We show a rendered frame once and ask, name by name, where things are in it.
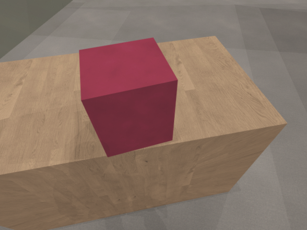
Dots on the pedestal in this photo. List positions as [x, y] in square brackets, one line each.
[54, 171]

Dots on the carton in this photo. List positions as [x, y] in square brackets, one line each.
[129, 93]

